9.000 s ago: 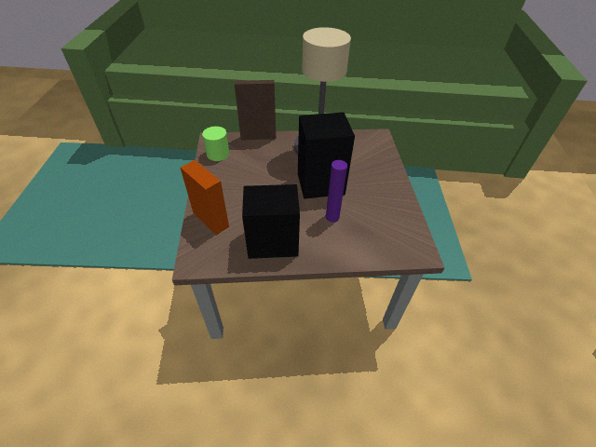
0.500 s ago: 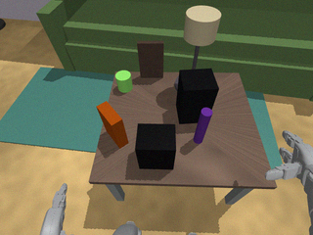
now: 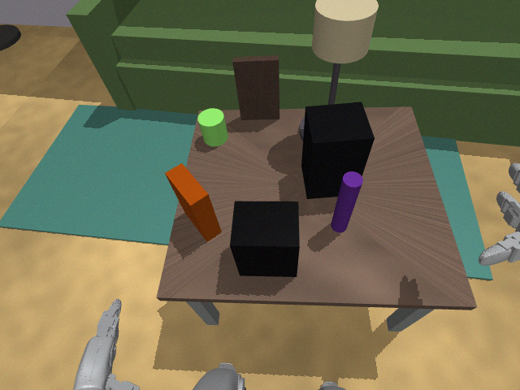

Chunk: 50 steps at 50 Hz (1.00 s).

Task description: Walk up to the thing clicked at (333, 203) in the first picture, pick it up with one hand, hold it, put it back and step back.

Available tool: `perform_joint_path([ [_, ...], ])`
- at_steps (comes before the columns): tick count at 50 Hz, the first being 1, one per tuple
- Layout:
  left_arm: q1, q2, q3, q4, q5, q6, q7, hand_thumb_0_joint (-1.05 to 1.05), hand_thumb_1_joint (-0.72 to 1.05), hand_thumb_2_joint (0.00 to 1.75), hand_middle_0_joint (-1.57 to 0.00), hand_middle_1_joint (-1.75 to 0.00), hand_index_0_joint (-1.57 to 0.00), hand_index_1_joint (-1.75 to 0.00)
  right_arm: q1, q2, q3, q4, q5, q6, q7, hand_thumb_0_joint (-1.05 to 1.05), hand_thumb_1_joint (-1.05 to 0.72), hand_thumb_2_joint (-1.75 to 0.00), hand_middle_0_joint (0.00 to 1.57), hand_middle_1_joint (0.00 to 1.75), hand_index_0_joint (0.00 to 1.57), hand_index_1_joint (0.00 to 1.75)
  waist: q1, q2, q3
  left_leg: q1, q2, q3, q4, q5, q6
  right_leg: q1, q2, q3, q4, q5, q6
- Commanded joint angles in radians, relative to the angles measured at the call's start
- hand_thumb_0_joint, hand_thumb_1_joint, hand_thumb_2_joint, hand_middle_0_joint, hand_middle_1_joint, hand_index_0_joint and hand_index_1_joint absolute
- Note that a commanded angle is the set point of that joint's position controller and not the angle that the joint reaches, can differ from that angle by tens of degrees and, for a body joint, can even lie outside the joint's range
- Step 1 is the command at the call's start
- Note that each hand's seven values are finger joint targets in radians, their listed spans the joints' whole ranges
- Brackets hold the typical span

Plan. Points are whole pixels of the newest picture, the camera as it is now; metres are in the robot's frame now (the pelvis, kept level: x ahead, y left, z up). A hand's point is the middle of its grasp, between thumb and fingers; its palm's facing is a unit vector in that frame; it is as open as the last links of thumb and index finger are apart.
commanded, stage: go down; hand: right
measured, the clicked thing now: (345, 205) +0.54 -0.14 -0.19
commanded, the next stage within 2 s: approach in 0.48 s
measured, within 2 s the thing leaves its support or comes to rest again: neither
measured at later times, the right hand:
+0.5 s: hand (506, 197) +0.41 -0.33 +0.05, palm faces +0.11 +0.99 -0.07, open 17.4 cm
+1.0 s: hand (438, 222) +0.43 -0.28 -0.07, palm faces +0.04 +1.00 +0.07, open 17.5 cm
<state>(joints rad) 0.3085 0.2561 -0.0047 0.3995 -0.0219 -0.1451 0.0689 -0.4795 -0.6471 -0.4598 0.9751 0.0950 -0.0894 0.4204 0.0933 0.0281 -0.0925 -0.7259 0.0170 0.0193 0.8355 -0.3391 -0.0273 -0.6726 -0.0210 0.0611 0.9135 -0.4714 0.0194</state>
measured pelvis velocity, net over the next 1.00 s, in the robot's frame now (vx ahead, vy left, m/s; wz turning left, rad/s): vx -0.02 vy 0.00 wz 0.02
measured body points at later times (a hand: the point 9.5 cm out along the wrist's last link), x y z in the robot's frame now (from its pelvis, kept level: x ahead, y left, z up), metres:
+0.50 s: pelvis -0.01 +0.00 -0.01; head +0.08 -0.04 +0.43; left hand +0.14 +0.27 -0.05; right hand +0.40 -0.38 +0.06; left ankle +0.04 +0.14 -0.69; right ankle -0.02 -0.13 -0.69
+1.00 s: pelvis -0.02 +0.00 -0.06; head +0.12 -0.06 +0.36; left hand +0.15 +0.26 -0.05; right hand +0.42 -0.33 -0.07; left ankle +0.04 +0.14 -0.69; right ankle -0.02 -0.13 -0.69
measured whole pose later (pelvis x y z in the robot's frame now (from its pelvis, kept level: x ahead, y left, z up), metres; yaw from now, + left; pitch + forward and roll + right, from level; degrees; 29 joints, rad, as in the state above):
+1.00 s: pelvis -0.02 +0.00 -0.06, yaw +1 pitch +25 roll +4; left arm 0.30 0.26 -0.01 0.11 0.03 -0.20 0.01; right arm -0.65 -0.71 -0.61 1.24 0.17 -0.49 0.52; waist 0.25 0.06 -0.13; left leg -1.16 0.01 0.03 1.14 -0.41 -0.03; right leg -1.12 -0.02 0.08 1.26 -0.57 0.02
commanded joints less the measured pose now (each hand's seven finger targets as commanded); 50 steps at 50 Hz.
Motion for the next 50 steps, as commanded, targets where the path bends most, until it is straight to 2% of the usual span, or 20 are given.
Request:
perform_joint_path([
  [1,-0.019,0.210,0.104,-0.206,-0.001,-0.042,0.017,0.00,-0.54,0.05,-0.04,-0.05,-0.04,-0.05,-0.353,-0.389,-0.086,-0.179,0.032,-0.082,0.012,0.00,0.53,0.00,0.09,0.03,0.07,0.03,0.002,-0.166,-0.408,0.243,-0.017,0.005,-0.066,0.277,0.045,0.181,0.019,-0.022,-0.120,0.409,-0.021],
  [4,0.010,0.182,0.080,-0.177,-0.006,-0.035,0.012,0.00,-0.54,0.05,-0.04,-0.05,-0.04,-0.05,-0.337,-0.362,-0.074,-0.100,0.041,-0.084,0.028,0.00,0.53,0.00,0.09,0.03,0.07,0.03,-0.004,-0.142,-0.358,0.225,-0.021,0.010,-0.066,0.258,0.045,0.132,0.020,-0.019,-0.123,0.387,-0.024],
  [5,-0.024,0.180,0.073,-0.214,-0.006,-0.037,0.012,0.00,-0.54,0.05,-0.04,-0.05,-0.04,-0.05,-0.364,-0.401,-0.099,-0.107,0.036,-0.094,0.026,0.00,0.53,0.00,0.09,0.03,0.08,0.03,-0.008,-0.135,-0.381,0.245,-0.016,0.004,-0.067,0.261,0.044,0.123,0.023,-0.022,-0.118,0.369,-0.026],
  [9,-0.018,0.187,0.073,-0.234,-0.007,-0.033,0.013,0.00,-0.54,0.05,-0.04,-0.05,-0.04,-0.05,-0.389,-0.409,-0.092,-0.078,0.032,-0.111,0.036,0.00,0.52,0.00,0.09,0.03,0.08,0.03,0.000,-0.138,-0.376,0.213,-0.023,0.008,-0.063,0.232,0.047,0.131,0.017,-0.017,-0.121,0.371,-0.022],
  [11,-0.004,0.164,0.047,-0.215,-0.004,-0.030,0.007,0.00,-0.54,0.05,-0.04,-0.05,-0.04,-0.05,-0.399,-0.426,-0.099,-0.058,0.033,-0.121,0.042,0.00,0.55,0.00,0.08,0.03,0.07,0.03,-0.006,-0.170,-0.364,0.190,-0.026,0.010,-0.057,0.228,0.049,0.125,0.014,-0.015,-0.115,0.401,-0.017],
  [16,0.034,0.195,0.084,-0.195,0.004,-0.027,0.007,0.00,-0.54,0.05,-0.04,-0.04,-0.04,-0.05,-0.453,-0.480,-0.117,-0.089,0.026,-0.135,0.047,0.00,0.55,0.00,0.08,0.04,0.07,0.04,0.017,-0.210,-0.398,0.166,-0.024,0.002,-0.049,0.241,0.050,0.146,0.014,-0.023,-0.099,0.394,-0.019],
  [17,0.026,0.173,0.063,-0.192,0.004,-0.025,0.002,0.00,-0.54,0.05,-0.04,-0.05,-0.04,-0.05,-0.448,-0.462,-0.112,-0.076,0.029,-0.136,0.050,0.00,0.53,0.00,0.08,0.03,0.07,0.03,0.012,-0.215,-0.385,0.170,-0.023,0.002,-0.048,0.245,0.049,0.137,0.017,-0.023,-0.098,0.400,-0.018],
  [21,-0.031,0.192,0.073,-0.257,0.001,-0.032,0.005,0.00,-0.55,0.06,-0.04,-0.05,-0.04,-0.05,-0.507,-0.484,-0.119,-0.092,0.028,-0.151,0.052,0.00,0.53,0.00,0.08,0.03,0.07,0.03,0.029,-0.193,-0.446,0.197,-0.019,-0.006,-0.047,0.247,0.046,0.123,0.019,-0.025,-0.085,0.350,-0.027],
  [25,0.032,0.183,0.067,-0.176,0.000,-0.027,0.008,0.00,-0.55,0.06,-0.04,-0.05,-0.04,-0.05,-0.470,-0.439,-0.088,0.003,0.033,-0.143,0.068,0.00,0.51,0.00,0.09,0.03,0.07,0.03,0.039,-0.200,-0.374,0.129,-0.025,0.006,-0.050,0.211,0.048,0.110,0.017,-0.017,-0.090,0.343,-0.024],
  [27,-0.005,0.210,0.085,-0.207,0.004,-0.032,0.011,0.00,-0.55,0.06,-0.05,-0.04,-0.04,-0.05,-0.504,-0.486,-0.105,-0.021,0.031,-0.148,0.069,0.00,0.51,0.00,0.09,0.03,0.07,0.03,0.039,-0.198,-0.406,0.126,-0.026,0.008,-0.044,0.221,0.048,0.119,0.012,-0.014,-0.083,0.368,-0.022],
  [29,-0.006,0.209,0.076,-0.214,0.007,-0.031,0.010,0.00,-0.59,0.07,-0.04,-0.03,-0.02,-0.05,-0.511,-0.501,-0.111,-0.008,0.029,-0.149,0.072,0.00,0.59,0.00,0.06,0.04,0.07,0.04,0.035,-0.206,-0.412,0.125,-0.029,0.014,-0.039,0.211,0.049,0.126,0.010,-0.009,-0.088,0.370,-0.016],
  [31,0.006,0.158,0.031,-0.193,0.005,-0.029,0.001,0.00,-0.55,0.05,-0.04,-0.03,-0.03,-0.04,-0.505,-0.475,-0.110,0.030,0.039,-0.161,0.078,0.00,0.51,0.00,0.09,0.04,0.08,0.04,0.033,-0.188,-0.375,0.127,-0.029,0.014,-0.032,0.217,0.046,0.075,0.014,-0.011,-0.076,0.361,-0.019],
  [32,-0.012,0.148,0.024,-0.212,0.004,-0.033,-0.002,0.00,-0.56,0.05,-0.04,-0.03,-0.03,-0.04,-0.479,-0.457,-0.115,0.049,0.046,-0.172,0.081,0.00,0.52,0.00,0.09,0.04,0.08,0.04,0.030,-0.168,-0.378,0.142,-0.023,0.005,-0.027,0.218,0.045,0.037,0.019,-0.017,-0.067,0.324,-0.027],
  [35,-0.043,0.170,0.043,-0.239,0.011,-0.048,-0.005,0.00,-0.55,0.05,-0.04,-0.03,-0.03,-0.04,-0.475,-0.410,-0.100,0.098,0.064,-0.219,0.094,0.00,0.54,-0.01,0.08,0.04,0.08,0.04,0.064,-0.117,-0.339,0.064,-0.027,0.006,-0.002,0.161,0.044,-0.025,0.013,-0.012,-0.041,0.247,-0.034],
  [37,-0.061,0.180,0.059,-0.282,0.016,-0.063,-0.004,0.00,-0.56,0.05,-0.04,-0.03,-0.03,-0.05,-0.467,-0.388,-0.109,0.115,0.076,-0.263,0.104,0.00,0.55,-0.01,0.08,0.04,0.08,0.04,0.078,-0.110,-0.380,0.043,-0.025,0.001,0.028,0.172,0.043,-0.032,0.014,-0.011,-0.005,0.259,-0.034],
  [40,-0.026,0.148,0.040,-0.300,0.021,-0.080,-0.013,0.00,-0.57,0.06,-0.04,-0.03,-0.03,-0.05,-0.474,-0.331,-0.110,0.109,0.115,-0.338,0.125,0.00,0.55,-0.01,0.08,0.04,0.08,0.04,0.094,-0.129,-0.405,-0.017,-0.026,-0.001,0.086,0.175,0.043,-0.081,0.020,-0.008,0.055,0.272,-0.034],
  [42,-0.002,0.182,0.074,-0.379,0.029,-0.095,-0.013,0.00,-0.57,0.06,-0.04,-0.03,-0.03,-0.05,-0.467,-0.341,-0.133,0.096,0.119,-0.386,0.130,0.00,0.54,-0.01,0.08,0.04,0.08,0.04,0.127,-0.149,-0.488,-0.042,-0.028,-0.002,0.131,0.215,0.043,-0.067,0.018,-0.003,0.110,0.338,-0.030],
  [44,0.054,0.199,0.099,-0.379,0.040,-0.097,-0.018,0.00,-0.57,0.06,-0.04,-0.03,-0.02,-0.05,-0.473,-0.354,-0.154,0.084,0.119,-0.428,0.128,0.00,0.54,0.00,0.09,0.03,0.08,0.03,0.139,-0.200,-0.498,-0.098,-0.031,0.000,0.177,0.220,0.045,-0.079,0.016,-0.001,0.159,0.398,-0.023],
  [46,0.085,0.186,0.100,-0.366,0.047,-0.097,-0.028,0.00,-0.57,0.06,-0.04,-0.04,-0.03,-0.05,-0.465,-0.360,-0.171,0.104,0.112,-0.461,0.114,0.00,0.55,0.00,0.09,0.04,0.08,0.03,0.142,-0.216,-0.454,-0.181,-0.035,0.005,0.226,0.176,0.049,-0.151,0.014,0.004,0.205,0.389,-0.018],
  [50,0.101,0.233,0.163,-0.517,0.065,-0.109,-0.041,0.00,-0.56,0.05,-0.04,-0.04,-0.03,-0.04,-0.484,-0.412,-0.221,0.009,0.080,-0.525,0.069,0.00,0.57,0.00,0.09,0.03,0.08,0.03,0.158,-0.281,-0.569,-0.222,-0.038,0.012,0.281,0.148,0.056,-0.129,0.002,0.009,0.253,0.387,-0.009],
])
